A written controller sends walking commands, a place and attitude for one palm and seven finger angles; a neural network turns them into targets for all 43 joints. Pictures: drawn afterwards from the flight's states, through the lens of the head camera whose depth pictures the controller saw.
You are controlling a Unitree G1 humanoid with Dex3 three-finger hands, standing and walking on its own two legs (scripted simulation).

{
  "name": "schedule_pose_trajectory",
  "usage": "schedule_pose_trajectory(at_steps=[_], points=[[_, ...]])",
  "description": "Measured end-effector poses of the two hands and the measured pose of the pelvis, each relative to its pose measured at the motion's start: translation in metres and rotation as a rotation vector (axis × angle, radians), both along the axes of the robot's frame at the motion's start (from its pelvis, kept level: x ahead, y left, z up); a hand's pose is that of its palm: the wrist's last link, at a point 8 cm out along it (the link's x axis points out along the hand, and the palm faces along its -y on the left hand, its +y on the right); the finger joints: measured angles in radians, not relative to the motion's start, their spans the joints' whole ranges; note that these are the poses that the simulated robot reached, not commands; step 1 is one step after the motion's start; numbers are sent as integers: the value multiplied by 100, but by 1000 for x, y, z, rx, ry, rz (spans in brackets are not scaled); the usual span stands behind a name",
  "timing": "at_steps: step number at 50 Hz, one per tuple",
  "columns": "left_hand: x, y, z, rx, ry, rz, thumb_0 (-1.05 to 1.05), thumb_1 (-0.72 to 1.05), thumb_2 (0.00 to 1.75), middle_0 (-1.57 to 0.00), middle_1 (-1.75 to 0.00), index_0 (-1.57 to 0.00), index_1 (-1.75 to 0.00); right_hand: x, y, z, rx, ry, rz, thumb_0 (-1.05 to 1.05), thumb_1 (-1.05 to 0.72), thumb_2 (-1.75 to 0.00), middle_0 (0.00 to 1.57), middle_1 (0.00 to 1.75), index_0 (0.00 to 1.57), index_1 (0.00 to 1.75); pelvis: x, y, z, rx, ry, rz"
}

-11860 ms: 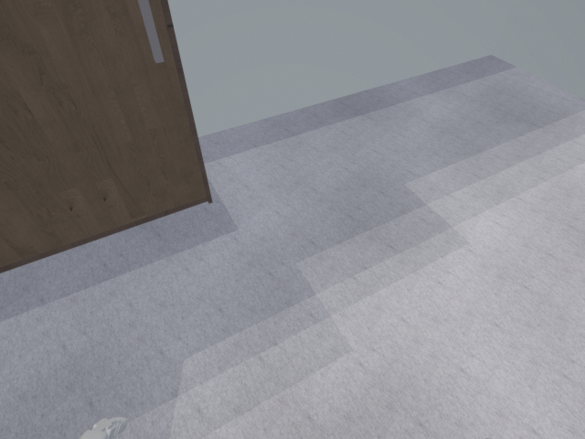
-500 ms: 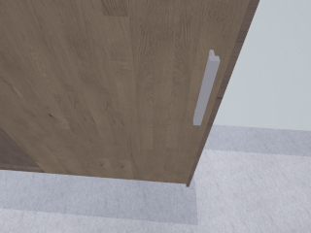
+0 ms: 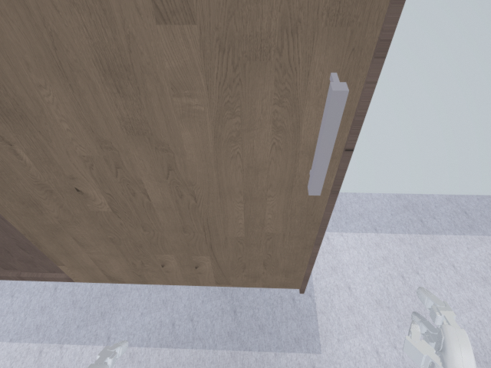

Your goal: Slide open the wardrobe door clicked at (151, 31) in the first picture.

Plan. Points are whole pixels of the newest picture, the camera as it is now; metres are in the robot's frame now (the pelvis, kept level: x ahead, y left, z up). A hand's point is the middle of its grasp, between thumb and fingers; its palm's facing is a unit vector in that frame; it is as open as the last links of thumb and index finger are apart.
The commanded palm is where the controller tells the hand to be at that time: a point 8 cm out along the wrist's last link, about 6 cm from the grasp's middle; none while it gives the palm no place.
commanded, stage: raise the hand with hooked fingers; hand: right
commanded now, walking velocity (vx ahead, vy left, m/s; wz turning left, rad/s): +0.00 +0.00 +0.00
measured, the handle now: (322, 140) +0.51 -0.12 +0.09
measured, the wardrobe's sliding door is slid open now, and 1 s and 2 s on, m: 0.00 0.00 0.00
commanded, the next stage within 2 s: move the hooked fingers beside the handle in 1.94 s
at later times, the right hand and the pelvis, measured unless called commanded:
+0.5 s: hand (410, 341) +0.18 -0.22 -0.01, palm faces -0.01 +1.00 -0.08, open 10.0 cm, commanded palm +0.15 -0.29 +0.01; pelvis -0.03 +0.03 -0.08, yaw -1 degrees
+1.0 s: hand (444, 289) +0.24 -0.26 +0.06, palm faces +0.07 +1.00 -0.06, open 12.9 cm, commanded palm +0.20 -0.31 +0.07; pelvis +0.00 +0.00 -0.04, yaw +0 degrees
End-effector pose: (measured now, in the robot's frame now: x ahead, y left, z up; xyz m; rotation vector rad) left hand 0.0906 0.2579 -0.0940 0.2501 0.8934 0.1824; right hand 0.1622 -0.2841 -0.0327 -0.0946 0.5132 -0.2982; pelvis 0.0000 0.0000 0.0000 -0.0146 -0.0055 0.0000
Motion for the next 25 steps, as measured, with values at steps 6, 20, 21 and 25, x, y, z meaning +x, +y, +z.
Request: schedule_pose_trajectory(at_steps=[6, 20, 21, 25], points=[[47, 5, 4, -12, -250, -70, 0, 90, 90, -21, -30, -20, -30, 26, 13, 33, 6, -421, 176, 0, -76, -83, 21, 39, 21, 40, -9, 14, -30, -4, 111, 15], [90, 5, -40, 37, -360, -218, 1, 90, 90, -20, -30, -20, -30, -33, -3, 11, 6, -536, 191, 1, -44, -70, 23, 59, 23, 60, -26, 33, -90, 55, 168, -29], [87, 3, -42, 30, -353, -211, 1, 90, 90, -21, -30, -20, -30, -27, 0, 16, 6, -539, 218, 1, -42, -69, 23, 61, 23, 61, -28, 33, -89, 58, 164, -31], [69, -5, -42, -4, -324, -158, 1, 90, 90, -21, -30, -20, -30, 1, 8, 32, 18, -482, 323, 1, -33, -65, 24, 67, 24, 67, -31, 32, -79, 57, 154, -25]])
